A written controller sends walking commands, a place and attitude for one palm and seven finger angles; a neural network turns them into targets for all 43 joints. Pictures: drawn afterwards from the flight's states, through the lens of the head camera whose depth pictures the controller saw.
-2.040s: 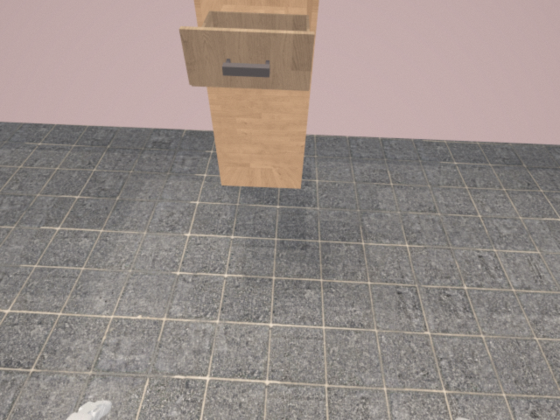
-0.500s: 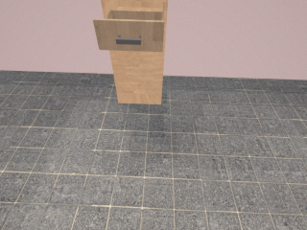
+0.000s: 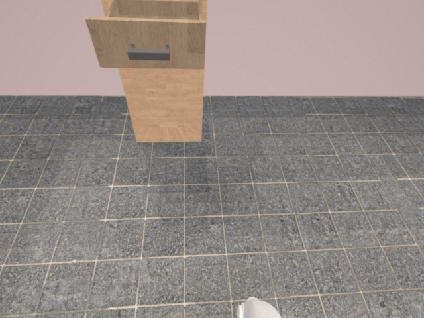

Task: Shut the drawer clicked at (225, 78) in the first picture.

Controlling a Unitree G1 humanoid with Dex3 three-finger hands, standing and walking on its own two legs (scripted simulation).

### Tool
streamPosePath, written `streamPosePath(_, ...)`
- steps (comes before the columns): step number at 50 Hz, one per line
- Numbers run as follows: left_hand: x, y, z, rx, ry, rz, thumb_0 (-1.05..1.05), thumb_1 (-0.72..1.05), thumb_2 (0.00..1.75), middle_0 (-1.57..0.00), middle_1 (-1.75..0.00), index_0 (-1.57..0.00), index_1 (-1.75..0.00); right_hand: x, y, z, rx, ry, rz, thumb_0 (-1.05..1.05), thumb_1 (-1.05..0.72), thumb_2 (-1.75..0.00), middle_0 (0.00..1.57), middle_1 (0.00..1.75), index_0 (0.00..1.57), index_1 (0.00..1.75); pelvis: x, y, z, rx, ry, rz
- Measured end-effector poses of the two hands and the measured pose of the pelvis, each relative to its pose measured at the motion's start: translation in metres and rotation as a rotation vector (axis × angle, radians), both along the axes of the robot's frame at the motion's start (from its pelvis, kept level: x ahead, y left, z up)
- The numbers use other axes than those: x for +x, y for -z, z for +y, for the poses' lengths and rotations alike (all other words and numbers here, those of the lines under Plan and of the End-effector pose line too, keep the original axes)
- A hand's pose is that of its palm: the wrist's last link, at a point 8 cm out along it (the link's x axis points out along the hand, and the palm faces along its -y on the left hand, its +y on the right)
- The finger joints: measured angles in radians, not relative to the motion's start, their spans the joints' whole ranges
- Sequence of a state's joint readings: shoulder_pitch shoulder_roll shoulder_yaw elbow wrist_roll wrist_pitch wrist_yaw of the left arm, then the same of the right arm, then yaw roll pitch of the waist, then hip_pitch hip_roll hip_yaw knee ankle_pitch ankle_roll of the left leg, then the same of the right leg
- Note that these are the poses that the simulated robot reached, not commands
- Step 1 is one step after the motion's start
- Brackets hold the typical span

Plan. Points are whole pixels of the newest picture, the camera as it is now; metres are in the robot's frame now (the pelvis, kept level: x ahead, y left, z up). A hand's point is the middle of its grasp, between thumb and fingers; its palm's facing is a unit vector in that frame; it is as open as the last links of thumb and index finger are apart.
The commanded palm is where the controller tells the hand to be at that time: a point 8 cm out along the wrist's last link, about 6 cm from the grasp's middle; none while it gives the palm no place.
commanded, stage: walk to a spot facing it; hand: left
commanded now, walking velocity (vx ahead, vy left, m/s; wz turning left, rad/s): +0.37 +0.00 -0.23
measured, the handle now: (149, 51) +0.86 +0.23 +0.03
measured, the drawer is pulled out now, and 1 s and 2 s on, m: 0.30 0.30 0.30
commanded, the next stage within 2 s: turn to face it in 0.32 s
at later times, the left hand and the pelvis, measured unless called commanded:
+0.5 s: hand (148, 275) +0.24 +0.15 -0.18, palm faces +0.03 -0.99 -0.16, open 7.3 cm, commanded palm none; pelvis +0.21 -0.03 +0.00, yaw +0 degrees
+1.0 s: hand (142, 237) +0.32 +0.18 -0.17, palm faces +0.10 -0.98 -0.19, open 7.4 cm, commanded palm none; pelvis +0.31 +0.00 +0.00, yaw +5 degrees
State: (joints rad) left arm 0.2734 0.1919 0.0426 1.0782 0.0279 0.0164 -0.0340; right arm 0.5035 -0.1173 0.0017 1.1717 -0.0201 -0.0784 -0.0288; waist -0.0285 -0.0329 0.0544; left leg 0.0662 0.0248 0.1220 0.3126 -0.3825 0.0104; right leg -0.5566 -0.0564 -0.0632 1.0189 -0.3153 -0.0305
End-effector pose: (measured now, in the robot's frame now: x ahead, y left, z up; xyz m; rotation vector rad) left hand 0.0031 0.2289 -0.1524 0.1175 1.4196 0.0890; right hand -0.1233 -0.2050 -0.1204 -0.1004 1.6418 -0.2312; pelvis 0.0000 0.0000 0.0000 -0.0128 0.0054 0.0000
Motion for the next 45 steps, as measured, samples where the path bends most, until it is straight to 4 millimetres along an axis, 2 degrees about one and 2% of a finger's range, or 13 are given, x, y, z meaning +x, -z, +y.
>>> streamPosePath(3, 0.065, 0.001, -0.006, 0.007, 0.043, -0.07, 0.01, 0.92, 0.9, -0.2, -0.3, -0.2, -0.3, -0.008, -0.004, 0.009, 0.026, 0.051, 0.098, 0.01, -0.9, -0.9, 0.2, 0.3, 0.2, 0.3, 0.026, 0.004, -0.006, -0.002, 0.018, 0.0)
streamPosePath(6, 0.134, 0.005, -0.018, 0.019, 0.088, -0.156, 0.01, 0.92, 0.9, -0.2, -0.3, -0.2, -0.3, -0.001, 0.001, 0.009, 0.046, 0.098, 0.166, 0.01, -0.9, -0.9, 0.2, 0.3, 0.2, 0.3, 0.058, 0.014, -0.016, -0.006, 0.035, -0.005)
streamPosePath(9, 0.189, 0.011, -0.029, 0.041, 0.102, -0.25, 0.01, 0.91, 0.9, -0.2, -0.3, -0.2, -0.3, 0.027, 0.016, -0.003, 0.059, 0.12, 0.189, 0.01, -0.9, -0.9, 0.21, 0.3, 0.21, 0.3, 0.093, 0.028, -0.03, 0.001, 0.049, -0.018)
streamPosePath(11, 0.209, 0.009, -0.034, 0.046, 0.089, -0.283, 0.01, 0.91, 0.9, -0.2, -0.3, -0.2, -0.3, 0.063, 0.025, -0.016, 0.049, 0.116, 0.136, 0.01, -0.9, -0.9, 0.21, 0.3, 0.21, 0.3, 0.108, 0.028, -0.036, -0.004, 0.047, -0.031)
streamPosePath(13, 0.219, 0.005, -0.037, 0.048, 0.077, -0.281, 0.0, 0.91, 0.9, -0.2, -0.3, -0.2, -0.3, 0.113, 0.03, -0.03, 0.031, 0.095, 0.033, 0.01, -0.9, -0.9, 0.2, 0.3, 0.2, 0.3, 0.122, 0.022, -0.039, -0.006, 0.046, -0.041)
streamPosePath(16, 0.223, -0.002, -0.041, 0.052, 0.068, -0.243, 0.0, 0.91, 0.9, -0.2, -0.3, -0.2, -0.3, 0.2, 0.032, -0.048, 0.0, 0.047, -0.157, 0.01, -0.9, -0.9, 0.2, 0.3, 0.2, 0.3, 0.144, 0.012, -0.04, -0.011, 0.043, -0.043)
streamPosePath(20, 0.225, -0.009, -0.036, 0.059, 0.047, -0.191, 0.0, 0.93, 0.9, -0.2, -0.3, -0.2, -0.3, 0.305, 0.021, -0.058, -0.023, -0.009, -0.365, 0.01, -0.91, -0.9, 0.2, 0.3, 0.2, 0.3, 0.174, 0.003, -0.037, -0.019, 0.031, -0.037)
streamPosePath(25, 0.226, -0.004, -0.03, 0.03, -0.016, -0.139, 0.0, 0.92, 0.9, -0.2, -0.3, -0.2, -0.3, 0.395, 0.005, -0.059, -0.048, -0.091, -0.472, 0.01, -0.94, -0.9, 0.2, 0.3, 0.2, 0.3, 0.214, 0.0, -0.026, -0.029, 0.008, -0.033)
streamPosePath(30, 0.225, 0.014, -0.019, -0.005, -0.095, -0.057, 0.01, 0.91, 0.9, -0.2, -0.3, -0.2, -0.3, 0.457, 0.006, -0.035, -0.055, -0.182, -0.485, 0.01, -0.93, -0.9, 0.2, 0.3, 0.2, 0.3, 0.255, 0.01, -0.004, -0.046, -0.021, -0.037)
streamPosePath(34, 0.228, 0.02, -0.008, -0.007, -0.12, 0.017, 0.01, 0.91, 0.9, -0.2, -0.3, -0.2, -0.3, 0.477, 0.009, -0.009, -0.04, -0.207, -0.467, 0.01, -0.92, -0.9, 0.2, 0.3, 0.2, 0.3, 0.273, 0.011, 0.007, -0.019, -0.021, -0.039)
streamPosePath(37, 0.239, 0.011, -0.001, 0.002, -0.115, 0.028, 0.01, 0.91, 0.9, -0.2, -0.3, -0.2, -0.3, 0.483, 0.005, -0.006, -0.058, -0.184, -0.463, -0.01, -0.95, -0.9, 0.2, 0.3, 0.2, 0.3, 0.28, 0.004, 0.014, -0.016, -0.029, -0.033)
streamPosePath(41, 0.26, 0.0, 0.007, 0.019, -0.11, -0.01, 0.01, 0.91, 0.9, -0.2, -0.3, -0.2, -0.3, 0.479, 0.004, -0.008, -0.049, -0.182, -0.424, -0.01, -0.95, -0.9, 0.2, 0.3, 0.21, 0.3, 0.288, -0.002, 0.017, -0.008, -0.044, -0.022)
streamPosePath(45, 0.282, -0.008, 0.009, 0.039, -0.106, -0.052, 0.01, 0.91, 0.9, -0.2, -0.3, -0.2, -0.3, 0.466, 0.009, -0.011, -0.023, -0.163, -0.37, -0.01, -0.94, -0.9, 0.2, 0.3, 0.2, 0.3, 0.298, -0.004, 0.014, 0.002, -0.062, -0.017)
